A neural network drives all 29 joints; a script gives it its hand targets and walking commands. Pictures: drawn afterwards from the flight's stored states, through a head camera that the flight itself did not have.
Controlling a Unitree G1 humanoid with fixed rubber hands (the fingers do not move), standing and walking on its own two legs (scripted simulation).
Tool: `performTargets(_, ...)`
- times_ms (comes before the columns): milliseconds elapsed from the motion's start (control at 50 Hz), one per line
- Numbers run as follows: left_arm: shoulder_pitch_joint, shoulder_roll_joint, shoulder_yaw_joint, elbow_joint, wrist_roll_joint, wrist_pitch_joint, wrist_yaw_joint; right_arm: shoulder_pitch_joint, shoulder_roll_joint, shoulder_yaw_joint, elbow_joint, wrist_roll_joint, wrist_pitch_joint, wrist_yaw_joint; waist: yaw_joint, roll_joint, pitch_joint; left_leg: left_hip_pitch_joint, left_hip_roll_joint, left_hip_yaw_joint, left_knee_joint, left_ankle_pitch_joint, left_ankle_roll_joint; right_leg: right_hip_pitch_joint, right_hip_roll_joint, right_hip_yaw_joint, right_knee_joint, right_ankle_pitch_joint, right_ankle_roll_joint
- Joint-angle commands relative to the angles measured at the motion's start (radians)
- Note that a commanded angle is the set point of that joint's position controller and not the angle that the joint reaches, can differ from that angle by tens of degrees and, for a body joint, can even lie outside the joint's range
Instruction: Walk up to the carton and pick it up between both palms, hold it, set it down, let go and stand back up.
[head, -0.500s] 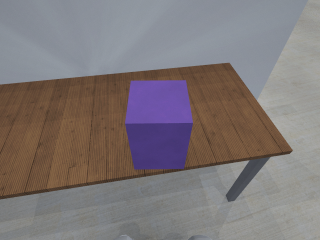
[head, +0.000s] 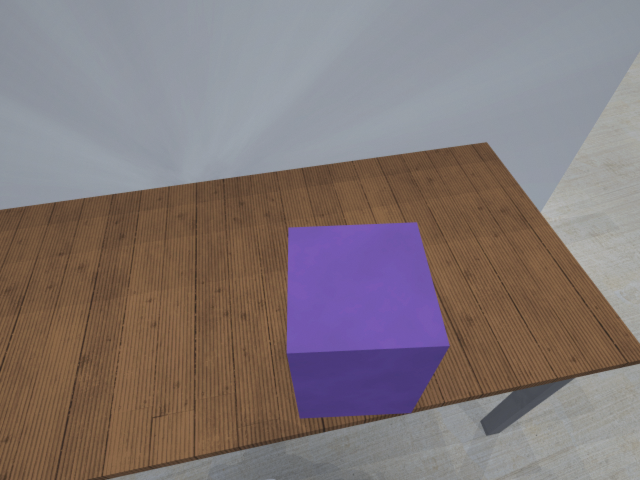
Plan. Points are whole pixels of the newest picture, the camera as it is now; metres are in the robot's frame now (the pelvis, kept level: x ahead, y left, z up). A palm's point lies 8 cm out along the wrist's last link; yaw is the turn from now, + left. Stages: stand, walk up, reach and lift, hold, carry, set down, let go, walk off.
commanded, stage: walk up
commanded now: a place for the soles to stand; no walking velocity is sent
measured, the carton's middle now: (354, 327) +0.33 -0.02 -0.03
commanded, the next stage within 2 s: none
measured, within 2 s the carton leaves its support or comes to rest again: neither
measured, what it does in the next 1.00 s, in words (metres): shifts its weight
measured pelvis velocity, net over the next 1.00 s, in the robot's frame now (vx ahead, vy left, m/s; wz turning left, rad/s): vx -0.07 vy -0.03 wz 0.06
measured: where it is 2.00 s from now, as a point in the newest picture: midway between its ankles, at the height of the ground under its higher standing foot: outside the picture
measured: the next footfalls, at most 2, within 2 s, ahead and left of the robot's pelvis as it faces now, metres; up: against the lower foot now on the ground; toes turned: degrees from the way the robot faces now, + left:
left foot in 1.30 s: -0.15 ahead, +0.08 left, +0.00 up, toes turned +8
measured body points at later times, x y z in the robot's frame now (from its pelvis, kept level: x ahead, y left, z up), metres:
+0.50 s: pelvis +0.02 +0.01 +0.02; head +0.03 +0.02 +0.47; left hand +0.08 +0.24 -0.13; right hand +0.10 -0.22 -0.12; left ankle +0.04 +0.12 -0.71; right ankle -0.01 -0.13 -0.71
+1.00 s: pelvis -0.07 -0.03 +0.00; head +0.00 -0.03 +0.44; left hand +0.00 +0.25 -0.14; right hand +0.04 -0.29 -0.15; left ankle +0.04 +0.12 -0.71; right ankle -0.03 -0.13 -0.71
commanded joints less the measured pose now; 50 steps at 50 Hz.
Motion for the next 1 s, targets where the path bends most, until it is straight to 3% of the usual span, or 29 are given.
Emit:
performTargets(0, 0.031, 0.077, 0.010, -0.040, -0.005, -0.007, 0.005, 0.013, -0.205, -0.039, -0.086, 0.008, -0.004, -0.016, -0.007, 0.163, -0.109, 0.062, 0.257, -0.297, -0.322, 0.468, 0.172, 0.019, -0.003, 0.039, -0.139, 0.051, -0.009)
performTargets(20, 0.057, 0.082, 0.007, -0.025, -0.004, -0.019, 0.001, -0.017, -0.190, -0.028, -0.096, 0.003, -0.003, -0.014, 0.018, 0.157, -0.127, 0.042, 0.215, -0.233, -0.271, 0.507, 0.141, 0.087, -0.023, 0.054, -0.227, 0.234, -0.022)
performTargets(40, 0.066, 0.105, 0.011, -0.013, 0.002, -0.031, -0.001, -0.016, -0.174, -0.023, -0.088, 0.004, -0.006, -0.008, 0.011, 0.156, -0.149, 0.029, 0.172, -0.187, -0.236, 0.535, 0.113, 0.136, -0.041, 0.072, -0.254, 0.378, -0.029)
performTargets(80, 0.027, 0.140, 0.017, 0.007, -0.001, -0.041, -0.009, 0.034, -0.155, -0.018, -0.064, 0.008, -0.014, -0.006, -0.017, 0.075, -0.191, 0.139, 0.124, -0.132, -0.206, 0.590, 0.077, 0.117, -0.048, 0.069, -0.226, 0.483, -0.045)
performTargets(120, 0.014, 0.128, 0.011, 0.017, 0.001, -0.039, -0.008, 0.045, -0.178, -0.027, -0.045, 0.012, -0.019, -0.009, -0.024, 0.097, -0.225, 0.190, 0.141, -0.145, -0.191, 0.758, 0.085, 0.139, -0.033, 0.040, -0.204, 0.518, -0.038)
performTargets(160, 0.011, 0.121, 0.004, 0.025, 0.002, -0.034, -0.003, 0.031, -0.182, -0.031, -0.041, 0.009, -0.019, -0.009, -0.023, 0.096, -0.234, 0.216, 0.154, -0.139, -0.195, 0.778, 0.099, 0.130, -0.030, 0.024, -0.213, 0.490, -0.032)
performTargets(200, 0.011, 0.122, 0.006, 0.040, 0.003, -0.027, -0.002, 0.001, -0.174, -0.027, -0.047, 0.007, -0.014, -0.012, -0.013, 0.082, -0.216, 0.188, 0.152, -0.148, -0.206, 0.702, 0.109, 0.147, -0.031, 0.026, -0.244, 0.464, -0.031)
performTargets(240, -0.002, 0.129, 0.006, 0.053, -0.003, -0.022, -0.003, 0.004, -0.166, -0.023, -0.039, 0.013, -0.011, -0.013, -0.017, 0.043, -0.199, 0.161, 0.143, -0.148, -0.236, 0.622, 0.100, 0.157, -0.032, 0.027, -0.255, 0.434, -0.030)
performTargets(340, -0.004, 0.147, 0.001, 0.081, -0.003, -0.023, -0.007, -0.026, -0.168, -0.014, -0.018, 0.011, -0.008, -0.012, -0.007, 0.053, -0.140, 0.128, 0.109, -0.136, -0.267, 0.485, 0.079, 0.152, -0.053, 0.046, -0.312, 0.420, -0.037)
performTargets(360, -0.006, 0.149, 0.001, 0.088, 0.001, -0.024, -0.007, -0.020, -0.163, -0.016, -0.011, 0.010, -0.007, -0.011, -0.010, 0.026, -0.128, 0.131, 0.106, -0.140, -0.269, 0.468, 0.077, 0.150, -0.055, 0.041, -0.323, 0.411, -0.039)
performTargets(420, -0.002, 0.153, 0.002, 0.103, -0.004, -0.023, -0.010, -0.015, -0.168, -0.011, 0.015, 0.010, -0.007, -0.012, -0.012, 0.023, -0.119, 0.129, 0.091, -0.133, -0.281, 0.414, 0.072, 0.141, -0.059, 0.027, -0.353, 0.373, -0.042)
performTargets(460, 0.001, 0.155, -0.006, 0.118, -0.006, -0.023, -0.011, -0.007, -0.170, -0.011, 0.029, 0.010, -0.009, -0.014, -0.014, 0.051, -0.107, 0.146, 0.086, -0.131, -0.294, 0.394, 0.068, 0.122, -0.062, 0.029, -0.367, 0.333, -0.045)
performTargets(580, 0.000, 0.156, -0.011, 0.155, -0.005, -0.021, -0.011, 0.023, -0.185, -0.004, 0.074, 0.010, -0.012, -0.017, -0.020, 0.021, -0.064, 0.083, 0.082, -0.167, -0.338, 0.261, 0.059, 0.145, -0.057, 0.022, -0.411, 0.249, -0.051)
performTargets(680, 0.012, 0.163, -0.015, 0.180, -0.010, -0.021, -0.012, 0.052, -0.177, 0.003, 0.099, 0.014, -0.014, -0.020, -0.020, 0.039, -0.057, 0.091, 0.065, -0.181, -0.356, 0.190, 0.051, 0.131, -0.058, 0.010, -0.432, 0.179, -0.053)
performTargets(700, 0.012, 0.155, -0.019, 0.182, -0.007, -0.021, -0.014, 0.058, -0.179, 0.003, 0.104, 0.007, -0.015, -0.021, -0.020, 0.024, -0.059, 0.099, 0.067, -0.183, -0.353, 0.194, 0.054, 0.127, -0.062, 0.007, -0.432, 0.176, -0.051)
performTargets(720, -0.067, 0.238, 0.019, 0.158, -0.026, -0.007, -0.003, -0.023, -0.255, -0.028, 0.059, 0.016, -0.012, -0.034, -0.017, 0.037, 0.021, 0.045, 0.104, -0.196, -0.291, 0.513, 0.067, 0.079, -0.068, 0.003, -0.331, 0.376, -0.041)
performTargets(740, -0.047, 0.238, 0.021, 0.154, -0.025, -0.002, 0.001, -0.020, -0.280, -0.038, 0.053, 0.008, -0.013, -0.040, -0.008, 0.062, -0.040, 0.072, 0.127, -0.211, -0.255, 0.673, 0.084, 0.104, -0.054, -0.006, -0.280, 0.441, -0.033)
performTargets(760, -0.033, 0.230, 0.025, 0.149, -0.022, 0.004, 0.006, -0.003, -0.276, -0.046, 0.051, 0.008, -0.011, -0.042, -0.019, 0.064, -0.080, 0.090, 0.139, -0.216, -0.239, 0.736, 0.103, 0.117, -0.042, -0.017, -0.232, 0.453, -0.033)
performTargets(780, -0.033, 0.221, 0.028, 0.142, -0.017, 0.009, 0.007, 0.023, -0.278, -0.053, 0.043, 0.007, -0.009, -0.045, -0.030, 0.058, -0.135, 0.109, 0.158, -0.249, -0.254, 0.741, 0.123, 0.131, -0.014, -0.020, -0.187, 0.421, -0.031)
performTargets(800, -0.032, 0.206, 0.034, 0.130, -0.017, 0.017, 0.009, 0.032, -0.297, -0.065, 0.040, 0.006, -0.004, -0.048, -0.035, 0.093, -0.168, 0.106, 0.192, -0.296, -0.277, 0.706, 0.164, 0.129, 0.015, -0.021, -0.117, 0.368, -0.029)
performTargets(860, -0.024, 0.184, 0.048, 0.094, -0.011, 0.043, 0.011, -0.024, -0.318, -0.088, 0.003, 0.007, 0.023, -0.059, -0.040, 0.220, -0.174, 0.045, 0.273, -0.402, -0.375, 0.527, 0.246, 0.074, 0.064, 0.016, 0.053, -0.056, -0.018)
performTargets(880, -0.001, 0.173, 0.051, 0.086, -0.007, 0.048, 0.012, -0.065, -0.331, -0.090, -0.013, -0.005, 0.032, -0.063, -0.021, 0.244, -0.173, 0.019, 0.296, -0.417, -0.386, 0.477, 0.264, 0.054, 0.051, 0.048, 0.087, -0.102, -0.017)
performTargets(900, 0.035, 0.177, 0.054, 0.088, -0.011, 0.049, 0.012, -0.109, -0.318, -0.091, -0.038, -0.008, 0.041, -0.068, -0.006, 0.245, -0.175, 0.004, 0.294, -0.399, -0.379, 0.458, 0.253, 0.056, 0.032, 0.070, 0.092, -0.105, -0.024)
performTargets(920, 0.074, 0.168, 0.060, 0.085, -0.012, 0.046, 0.012, -0.162, -0.313, -0.090, -0.049, -0.010, 0.047, -0.069, 0.032, 0.251, -0.189, -0.006, 0.277, -0.360, -0.335, 0.478, 0.221, 0.091, 0.016, 0.094, -0.006, -0.020, -0.040)
performTargets(940, 0.103, 0.173, 0.066, 0.083, -0.011, 0.039, 0.011, -0.189, -0.296, -0.083, -0.065, -0.010, 0.057, -0.065, 0.049, 0.208, -0.202, -0.031, 0.229, -0.300, -0.252, 0.460, 0.172, 0.146, 0.007, 0.090, -0.142, 0.115, -0.052)
performTargets(960, 0.103, 0.209, 0.078, 0.076, -0.003, 0.028, 0.008, -0.181, -0.251, -0.066, -0.071, -0.009, 0.064, -0.055, 0.058, 0.057, -0.211, -0.041, 0.113, -0.199, -0.062, 0.347, 0.098, 0.133, -0.074, 0.183, -0.315, 0.246, -0.081)
performTargets(980, 0.041, 0.301, 0.098, 0.050, -0.013, 0.026, 0.005, -0.168, -0.174, -0.048, -0.091, -0.005, 0.074, -0.053, 0.039, -0.211, -0.160, -0.120, -0.108, -0.028, 0.178, -0.033, 0.016, 0.032, -0.248, 0.417, -0.500, 0.339, -0.160)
